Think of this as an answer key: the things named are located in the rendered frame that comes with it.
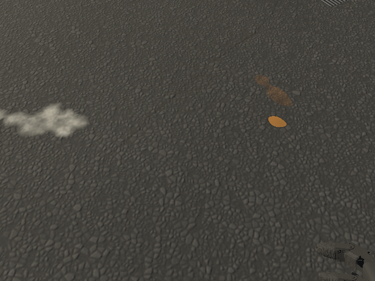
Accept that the right robot hand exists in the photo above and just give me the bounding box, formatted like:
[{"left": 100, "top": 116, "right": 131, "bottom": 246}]
[{"left": 316, "top": 242, "right": 375, "bottom": 281}]

